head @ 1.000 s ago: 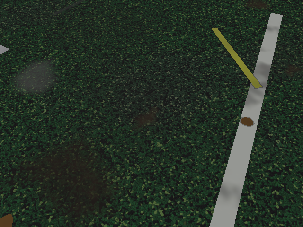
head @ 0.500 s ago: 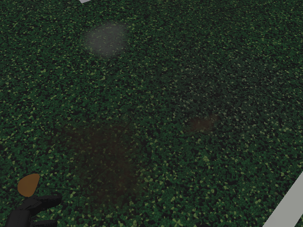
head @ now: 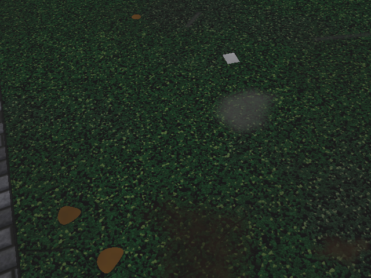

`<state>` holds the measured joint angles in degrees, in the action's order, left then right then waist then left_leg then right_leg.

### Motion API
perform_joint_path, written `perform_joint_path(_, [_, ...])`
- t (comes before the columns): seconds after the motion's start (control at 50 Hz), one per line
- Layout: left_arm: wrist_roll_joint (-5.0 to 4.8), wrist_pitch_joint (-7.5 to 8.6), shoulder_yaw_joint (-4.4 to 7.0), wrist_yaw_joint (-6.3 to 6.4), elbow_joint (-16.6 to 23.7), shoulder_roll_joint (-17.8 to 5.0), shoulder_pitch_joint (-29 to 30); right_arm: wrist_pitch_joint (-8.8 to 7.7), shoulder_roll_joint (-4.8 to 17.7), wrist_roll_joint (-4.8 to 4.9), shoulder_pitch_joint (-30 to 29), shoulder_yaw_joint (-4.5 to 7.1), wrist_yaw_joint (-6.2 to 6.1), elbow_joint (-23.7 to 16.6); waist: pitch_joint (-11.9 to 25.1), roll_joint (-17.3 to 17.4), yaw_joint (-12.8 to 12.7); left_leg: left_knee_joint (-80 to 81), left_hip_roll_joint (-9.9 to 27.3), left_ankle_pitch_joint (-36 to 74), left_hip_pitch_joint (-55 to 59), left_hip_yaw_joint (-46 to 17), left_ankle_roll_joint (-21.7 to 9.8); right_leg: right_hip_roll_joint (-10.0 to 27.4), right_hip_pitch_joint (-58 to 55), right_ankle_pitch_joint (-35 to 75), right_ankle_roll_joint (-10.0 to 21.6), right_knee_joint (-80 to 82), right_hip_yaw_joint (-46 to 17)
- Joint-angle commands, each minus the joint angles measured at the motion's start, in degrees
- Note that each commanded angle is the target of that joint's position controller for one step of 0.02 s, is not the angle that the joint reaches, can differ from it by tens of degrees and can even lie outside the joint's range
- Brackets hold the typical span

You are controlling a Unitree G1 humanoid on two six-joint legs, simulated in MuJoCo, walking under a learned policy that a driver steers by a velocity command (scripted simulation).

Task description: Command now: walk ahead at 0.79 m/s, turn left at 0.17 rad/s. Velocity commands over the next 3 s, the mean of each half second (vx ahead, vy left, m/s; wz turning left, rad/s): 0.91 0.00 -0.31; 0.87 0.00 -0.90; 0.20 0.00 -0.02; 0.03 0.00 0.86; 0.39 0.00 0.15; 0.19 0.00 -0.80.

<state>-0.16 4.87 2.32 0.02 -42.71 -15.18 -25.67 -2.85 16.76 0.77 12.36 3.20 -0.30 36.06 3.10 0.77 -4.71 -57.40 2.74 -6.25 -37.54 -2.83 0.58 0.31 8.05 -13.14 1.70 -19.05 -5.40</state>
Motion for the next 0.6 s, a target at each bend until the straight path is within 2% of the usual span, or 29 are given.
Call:
perform_joint_path(0.02, [-0.60,1.05,2.10,0.20,3.66,-10.46,1.22,-2.36,2.13,0.53,-11.39,0.17,0.42,-6.90,-6.17,-11.33,-1.40,11.29,0.25,3.14,-4.99,2.07,0.71,11.59,-1.19,-11.58,8.58,11.82,-12.54])
perform_joint_path(0.08, [-1.35,0.87,2.03,0.01,2.86,-11.76,0.50,-3.03,1.84,1.37,-13.82,-0.15,1.55,-6.93,-7.52,-11.30,-2.41,20.21,-0.92,2.04,1.24,4.13,0.57,12.10,-0.26,-9.76,8.70,11.62,-9.88])
perform_joint_path(0.14, [-2.36,0.19,1.83,-0.41,1.45,-11.78,-1.49,-3.87,1.98,1.88,-16.21,-0.47,2.59,-7.79,-9.80,-10.72,-2.91,26.40,-1.18,-2.69,5.73,4.06,-1.13,13.90,-0.40,-9.48,9.59,10.23,-10.87])
perform_joint_path(0.16, [-2.46,-0.26,1.73,-0.45,1.04,-11.68,-1.58,-4.25,2.55,2.05,-15.62,-0.34,2.89,-7.96,-10.00,-10.68,-1.71,28.13,-1.40,-4.60,8.48,3.61,-1.88,14.69,-0.09,-8.48,9.93,9.45,-11.96])
perform_joint_path(0.18, [-2.32,-0.70,1.65,-0.44,0.90,-11.77,-0.72,-4.54,3.71,2.27,-12.82,0.10,2.95,-7.47,-8.99,-10.37,0.97,30.46,-1.70,-4.82,14.23,3.52,-2.85,14.96,1.42,-4.81,9.70,7.68,-12.06])
perform_joint_path(0.2, [-1.87,-0.78,1.36,-0.47,1.19,-11.48,0.65,-4.56,5.98,2.28,-6.21,1.21,2.49,-5.68,-5.26,-9.41,5.32,32.18,-2.66,-4.47,25.15,4.00,-4.00,13.25,4.43,5.31,8.74,2.13,-10.31])
perform_joint_path(0.22, [-1.07,-0.36,0.60,-0.70,2.50,-9.36,3.53,-4.40,9.37,1.92,6.56,2.86,1.51,-2.47,2.41,-6.35,12.32,30.81,0.72,-4.54,43.68,0.64,-5.26,8.85,13.06,11.58,6.51,-13.04,-6.07])
perform_joint_path(0.24, [0.12,0.76,-1.22,-0.79,5.35,-3.13,4.19,-3.39,14.80,0.19,19.43,4.27,0.49,-0.39,14.09,7.19,16.96,30.30,14.97,-18.52,66.73,-16.35,-8.26,3.16,31.74,-1.49,3.28,-37.09,0.32])
perform_joint_path(0.26, [-3.36,2.32,-1.43,-0.18,7.75,-2.60,2.78,-3.52,15.23,-1.18,20.74,4.20,1.25,-0.37,17.48,19.04,14.86,39.12,22.06,-40.90,67.30,-38.58,-13.21,-0.23,43.95,-15.48,2.14,-51.99,-1.42])
perform_joint_path(0.28, [-4.82,2.26,-0.09,0.01,7.64,-7.20,6.98,-3.73,10.35,-0.92,17.15,2.72,1.34,-0.17,8.48,12.66,14.75,40.98,21.20,-41.49,60.70,-35.23,-12.03,3.00,49.99,-11.26,1.82,-59.23,-2.77])
perform_joint_path(0.3, [-4.12,1.84,0.16,-0.30,7.71,-7.56,9.55,-3.70,7.75,-0.76,15.45,1.90,1.18,0.17,2.85,9.85,13.91,41.48,19.66,-34.29,55.26,-27.21,-10.91,4.68,51.68,-6.87,1.77,-60.39,-1.70])
perform_joint_path(0.32, [-3.09,1.23,0.24,-0.50,7.11,-6.85,9.68,-3.58,6.39,-1.05,12.63,1.47,1.29,0.60,-0.21,6.23,11.65,42.97,17.37,-27.93,49.22,-21.49,-10.36,6.42,49.54,-3.16,1.41,-59.07,-1.37])
perform_joint_path(0.34, [-2.56,0.45,0.44,-0.86,7.07,-6.05,10.09,-3.65,4.43,-1.40,9.75,0.96,1.58,1.25,-3.99,6.51,9.13,44.26,14.83,-20.98,43.20,-15.60,-9.79,7.93,47.68,-0.23,1.15,-57.39,-1.43])
perform_joint_path(0.36, [-2.72,-0.55,0.28,-1.37,6.73,-4.59,9.30,-3.83,2.86,-1.59,7.68,0.63,1.72,1.89,-5.91,6.86,7.07,45.54,13.33,-15.65,38.57,-10.72,-8.77,8.90,45.37,1.85,1.05,-57.71,-1.54])
perform_joint_path(0.4, [-3.04,-2.23,0.21,-1.87,6.08,-3.01,8.65,-4.29,1.75,-1.19,5.18,0.68,1.72,3.03,-8.11,5.36,4.69,47.56,11.94,-5.55,33.61,-2.51,-7.46,9.18,43.79,4.77,0.32,-58.07,-1.71])
perform_joint_path(0.44, [-2.73,-2.79,0.32,-1.73,6.79,-3.00,10.84,-4.61,2.10,-1.92,2.91,0.76,1.33,3.73,-10.76,3.77,3.40,49.49,9.51,2.61,29.42,5.21,-6.19,7.79,42.74,10.40,-0.32,-54.09,-1.38])
perform_joint_path(0.48, [-2.16,-2.56,0.28,-1.91,8.02,-3.33,14.85,-4.86,2.76,-2.15,3.70,0.80,0.52,5.10,-12.78,2.16,3.95,51.28,8.30,7.95,28.59,10.30,-5.08,6.24,41.51,16.48,-0.08,-47.01,1.87])
perform_joint_path(0.54, [-2.11,-1.69,-0.10,-3.84,10.05,-2.80,21.27,-4.69,5.58,-1.58,7.60,1.07,-0.49,7.44,-14.33,-0.87,6.01,51.58,8.48,18.21,33.49,15.29,-1.81,4.43,38.41,21.51,2.89,-33.82,7.96])
perform_joint_path(0.56, [-2.27,-1.32,-0.12,-4.61,10.83,-2.76,23.03,-4.32,6.84,-1.67,8.18,1.14,-0.84,7.85,-14.14,-0.87,5.99,50.15,8.21,27.43,35.07,17.12,-0.30,2.79,35.35,21.19,4.29,-29.23,10.88])
perform_joint_path(0.58, [-2.38,-1.03,0.12,-5.16,11.90,-3.27,24.76,-3.99,9.00,-1.83,9.45,1.49,-1.34,8.21,-12.67,0.73,5.87,47.39,8.71,41.37,37.02,17.70,0.60,0.59,31.01,20.73,5.51,-26.36,13.90])
perform_joint_path(0.6, [-2.79,-0.94,0.78,-5.50,12.39,-4.78,24.60,-3.30,11.08,-2.01,10.64,1.87,-2.02,8.44,-10.28,3.15,4.78,43.35,9.35,56.06,40.26,17.97,0.93,-2.06,27.34,18.72,6.22,-25.87,16.52])
